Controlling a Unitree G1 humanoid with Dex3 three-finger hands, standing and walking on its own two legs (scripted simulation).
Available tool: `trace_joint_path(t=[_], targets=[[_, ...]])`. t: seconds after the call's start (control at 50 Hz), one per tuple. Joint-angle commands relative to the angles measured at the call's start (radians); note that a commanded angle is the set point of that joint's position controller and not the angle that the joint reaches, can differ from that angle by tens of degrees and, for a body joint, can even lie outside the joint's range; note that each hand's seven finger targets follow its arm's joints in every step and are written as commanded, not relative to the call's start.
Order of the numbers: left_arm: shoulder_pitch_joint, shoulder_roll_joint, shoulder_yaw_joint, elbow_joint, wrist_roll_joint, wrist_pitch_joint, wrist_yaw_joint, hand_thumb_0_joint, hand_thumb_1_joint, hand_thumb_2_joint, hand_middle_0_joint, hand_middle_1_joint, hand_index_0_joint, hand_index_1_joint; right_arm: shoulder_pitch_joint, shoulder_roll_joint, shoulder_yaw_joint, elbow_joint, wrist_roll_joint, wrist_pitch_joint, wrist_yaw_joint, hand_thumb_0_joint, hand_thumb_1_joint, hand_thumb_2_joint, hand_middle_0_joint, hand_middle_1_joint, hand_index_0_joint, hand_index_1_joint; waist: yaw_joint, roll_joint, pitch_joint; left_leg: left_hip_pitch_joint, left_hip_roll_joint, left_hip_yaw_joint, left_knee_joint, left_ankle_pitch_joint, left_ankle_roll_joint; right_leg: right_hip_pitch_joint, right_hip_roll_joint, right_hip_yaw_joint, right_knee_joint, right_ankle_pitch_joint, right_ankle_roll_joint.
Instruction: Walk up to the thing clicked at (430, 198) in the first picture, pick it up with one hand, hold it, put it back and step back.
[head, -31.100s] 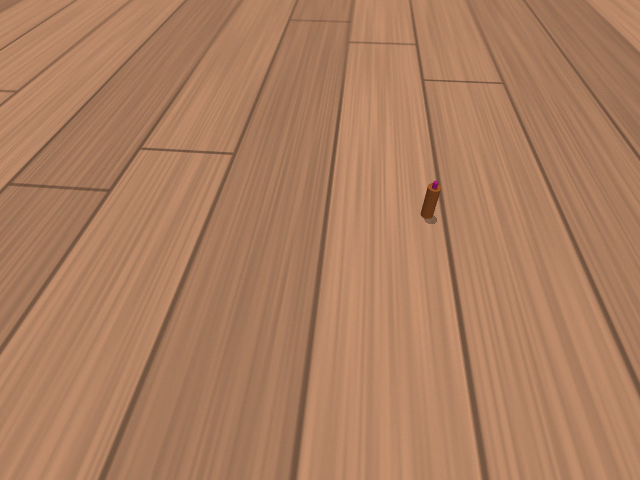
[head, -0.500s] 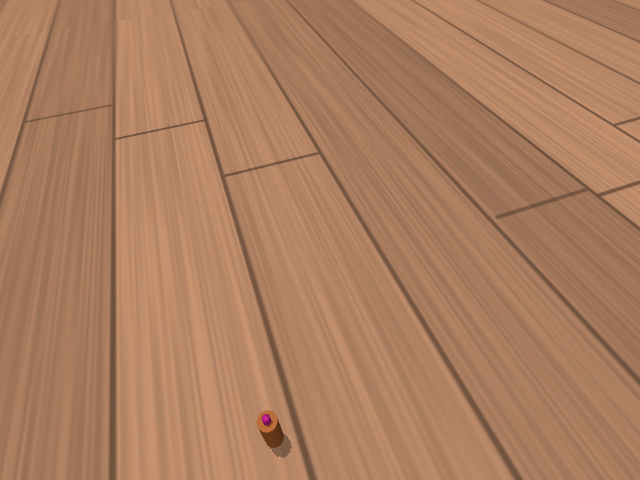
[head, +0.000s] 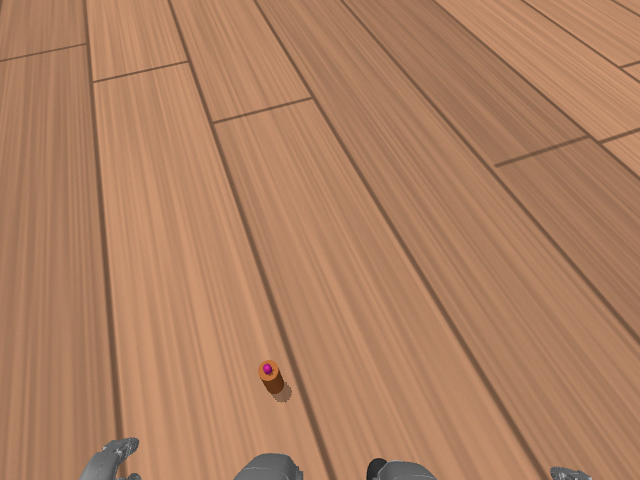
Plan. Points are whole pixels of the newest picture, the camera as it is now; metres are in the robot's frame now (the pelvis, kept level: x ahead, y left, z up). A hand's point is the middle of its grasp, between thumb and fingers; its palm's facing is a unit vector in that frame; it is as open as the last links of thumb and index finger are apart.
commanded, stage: step back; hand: left
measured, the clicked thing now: (271, 376) +0.39 +0.18 -0.67
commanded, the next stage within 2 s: none
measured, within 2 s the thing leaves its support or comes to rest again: neither
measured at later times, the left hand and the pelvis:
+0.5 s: hand out of the picture +0.02 +0.30 -0.17, palm faces -0.08 -0.92 -0.38, open 7.4 cm; pelvis -0.10 +0.04 -0.01, yaw -4 degrees
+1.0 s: hand out of the picture -0.11 +0.29 -0.16, palm faces -0.01 -0.93 -0.36, open 7.4 cm; pelvis -0.25 +0.03 -0.02, yaw +1 degrees
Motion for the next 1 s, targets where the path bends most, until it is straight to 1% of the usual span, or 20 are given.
trace_joint_path(t=[0.0,0.04,0.06,0.08,0.1,0.18,0.32,0.42,0.52,0.56,0.58,0.6,0.66,0.78,0.84,0.88,0.9,0.92,0.94,0.98], targets=[[-0.076,0.248,0.048,-0.148,0.007,-0.002,0.022,0.000,0.900,0.900,-0.200,-0.300,-0.200,-0.300,0.154,-0.164,-0.047,-0.059,-0.011,-0.014,-0.011,0.000,-0.900,-0.900,0.200,0.300,0.200,0.300,-0.027,-0.155,-0.255,0.048,0.034,-0.004,-0.164,0.074,0.002,0.132,-0.226,0.186,0.021,0.372,-0.180],[-0.058,0.234,0.042,-0.159,-0.015,0.019,0.011,0.000,0.900,0.900,-0.200,-0.300,-0.200,-0.300,0.161,-0.159,-0.054,-0.062,-0.037,-0.026,-0.013,0.000,-0.900,-0.900,0.200,0.300,0.200,0.300,-0.034,-0.072,-0.215,0.125,0.030,0.027,-0.418,0.327,-0.003,0.069,-0.150,0.135,0.116,0.246,-0.109],[-0.027,0.189,0.034,-0.174,-0.022,0.027,0.009,0.000,0.900,0.900,-0.200,-0.300,-0.200,-0.300,0.140,-0.214,-0.070,-0.081,-0.059,-0.032,-0.016,0.000,-0.900,-0.900,0.200,0.300,0.200,0.300,-0.011,0.056,-0.197,0.148,0.177,-0.174,-0.496,0.478,0.025,-0.019,-0.051,0.101,0.228,0.065,-0.062],[0.001,0.154,0.026,-0.177,-0.024,0.030,0.014,0.000,0.900,0.900,-0.200,-0.300,-0.200,-0.300,0.092,-0.308,-0.086,-0.104,-0.062,-0.039,-0.014,0.000,-0.900,-0.900,0.200,0.300,0.200,0.300,0.018,0.225,-0.173,0.207,0.331,-0.376,-0.511,0.718,0.074,-0.192,0.123,0.072,0.361,-0.391,-0.020],[-0.025,0.198,0.045,-0.169,-0.007,0.033,0.027,0.000,0.900,0.900,-0.200,-0.300,-0.200,-0.300,0.094,-0.355,-0.099,-0.128,-0.047,-0.041,-0.012,0.000,-0.900,-0.900,0.200,0.300,0.200,0.300,-0.042,0.243,-0.196,0.139,0.419,-0.458,-0.504,0.763,0.163,-0.153,0.139,0.172,0.522,-0.498,-0.004],[0.057,0.205,0.046,-0.147,-0.023,0.038,0.028,0.000,0.900,0.900,-0.200,-0.300,-0.200,-0.300,0.002,-0.228,-0.071,-0.160,-0.038,-0.050,-0.039,0.000,-0.900,-0.900,0.200,0.300,0.200,0.300,0.036,0.134,-0.191,0.265,0.246,-0.180,-0.393,0.878,0.073,-0.244,0.129,0.209,0.700,-0.283,-0.006],[0.034,0.187,0.057,-0.214,-0.010,0.024,0.018,0.000,0.900,0.900,-0.200,-0.300,-0.200,-0.300,0.120,-0.224,-0.079,-0.181,-0.023,-0.044,-0.048,0.000,-0.900,-0.900,0.200,0.300,0.200,0.300,-0.048,0.122,-0.209,0.409,0.286,-0.199,-0.331,0.922,0.156,-0.226,0.099,0.141,0.519,-0.339,0.041],[0.092,0.180,0.062,-0.208,-0.005,0.022,0.009,0.000,0.900,0.900,-0.200,-0.300,-0.200,-0.300,0.085,-0.244,-0.081,-0.217,-0.026,-0.042,-0.041,0.000,-0.900,-0.900,0.200,0.300,0.200,0.300,-0.033,0.131,-0.226,0.286,0.321,-0.229,-0.356,0.735,0.195,-0.090,0.055,0.068,0.362,-0.330,0.018],[0.221,0.182,0.076,-0.163,0.005,0.012,-0.006,0.000,0.900,0.900,-0.200,-0.300,-0.200,-0.300,0.004,-0.262,-0.079,-0.236,-0.020,-0.034,-0.029,0.000,-0.900,-0.900,0.200,0.300,0.200,0.300,0.034,0.120,-0.238,0.060,0.300,-0.204,-0.344,0.471,0.123,0.144,0.036,0.016,0.073,-0.140,-0.035],[0.219,0.260,0.096,-0.186,0.022,0.001,-0.006,0.000,0.900,0.900,-0.200,-0.300,-0.200,-0.300,0.006,-0.205,-0.061,-0.246,-0.010,-0.029,-0.022,0.000,-0.900,-0.900,0.200,0.300,0.200,0.300,0.030,-0.103,-0.197,-0.128,0.126,-0.106,-0.159,0.208,0.013,0.164,-0.146,0.326,-0.085,-0.065,-0.127],[0.142,0.341,0.110,-0.213,0.012,0.003,-0.011,0.000,0.900,0.900,-0.200,-0.300,-0.200,-0.300,-0.038,-0.172,-0.060,-0.249,-0.005,-0.023,-0.032,0.000,-0.900,-0.900,0.200,0.300,0.200,0.300,0.055,-0.295,-0.112,-0.127,-0.061,0.002,0.109,-0.107,-0.033,-0.039,-0.329,0.509,-0.203,-0.035,-0.270],[0.069,0.333,0.107,-0.261,0.022,-0.005,-0.007,0.000,0.900,0.900,-0.200,-0.300,-0.200,-0.300,-0.012,-0.193,-0.067,-0.233,-0.015,-0.017,-0.034,0.000,-0.900,-0.900,0.200,0.300,0.200,0.300,0.032,-0.260,-0.074,-0.096,-0.056,-0.088,0.292,-0.142,-0.041,-0.128,-0.372,0.561,-0.202,0.020,-0.318],[-0.018,0.236,0.084,-0.290,0.010,-0.007,0.009,0.000,0.900,0.900,-0.200,-0.300,-0.200,-0.300,0.102,-0.192,-0.057,-0.188,0.002,-0.021,-0.032,0.000,-0.900,-0.900,0.200,0.300,0.200,0.300,-0.023,-0.118,-0.098,-0.114,-0.098,-0.115,0.376,-0.007,-0.038,-0.038,-0.200,0.251,-0.098,0.256,-0.208],[0.090,0.223,0.083,-0.311,0.017,0.007,0.014,0.000,0.900,0.900,-0.200,-0.300,-0.200,-0.300,0.097,-0.190,-0.047,-0.217,-0.007,-0.029,-0.040,0.000,-0.900,-0.900,0.200,0.300,0.200,0.300,0.048,-0.166,-0.166,-0.163,-0.041,-0.051,0.112,-0.067,-0.060,0.229,-0.227,0.243,-0.030,0.311,-0.226],[0.090,0.236,0.080,-0.318,0.011,0.017,0.010,0.000,0.900,0.900,-0.200,-0.300,-0.200,-0.300,0.154,-0.167,-0.048,-0.207,-0.016,-0.038,-0.034,0.000,-0.900,-0.900,0.200,0.300,0.200,0.300,0.029,-0.190,-0.231,-0.057,0.000,0.004,-0.171,-0.003,-0.033,0.282,-0.212,0.224,0.031,0.328,-0.189],[0.064,0.252,0.071,-0.327,0.000,0.027,0.002,0.000,0.900,0.900,-0.200,-0.300,-0.200,-0.300,0.217,-0.168,-0.059,-0.177,-0.023,-0.043,-0.027,0.000,-0.900,-0.900,0.200,0.300,0.200,0.300,-0.013,-0.134,-0.238,0.112,-0.007,0.050,-0.391,0.238,-0.013,0.160,-0.173,0.171,0.081,0.224,-0.131],[0.070,0.226,0.061,-0.330,0.000,0.033,-0.001,0.000,0.900,0.900,-0.200,-0.300,-0.200,-0.300,0.217,-0.197,-0.071,-0.180,-0.034,-0.045,-0.027,0.000,-0.900,-0.900,0.200,0.300,0.200,0.300,-0.014,-0.073,-0.216,0.160,0.062,-0.061,-0.423,0.271,0.014,0.040,-0.131,0.162,0.108,0.073,-0.079],[0.099,0.185,0.054,-0.336,-0.004,0.035,-0.005,0.000,0.900,0.900,-0.200,-0.300,-0.200,-0.300,0.181,-0.285,-0.091,-0.201,-0.054,-0.047,-0.024,0.000,-0.900,-0.900,0.200,0.300,0.200,0.300,-0.004,0.147,-0.211,0.228,0.295,-0.370,-0.480,0.330,0.102,-0.175,0.001,0.074,0.294,-0.234,-0.020],[0.002,0.222,0.076,-0.342,-0.001,0.032,0.012,0.000,0.900,0.900,-0.200,-0.300,-0.200,-0.300,0.139,-0.373,-0.106,-0.220,-0.042,-0.045,-0.018,0.000,-0.900,-0.900,0.200,0.300,0.200,0.300,-0.060,0.253,-0.151,0.025,0.456,-0.508,-0.540,0.429,0.245,-0.161,0.100,0.055,0.516,-0.477,0.011],[0.010,0.212,0.082,-0.307,0.001,0.034,0.018,0.000,0.900,0.900,-0.200,-0.300,-0.200,-0.300,0.068,-0.301,-0.085,-0.226,-0.041,-0.059,-0.030,0.000,-0.900,-0.900,0.200,0.300,0.200,0.300,-0.014,0.099,-0.124,-0.005,0.387,-0.375,-0.471,0.624,0.239,-0.158,0.127,0.201,0.771,-0.418,-0.002]])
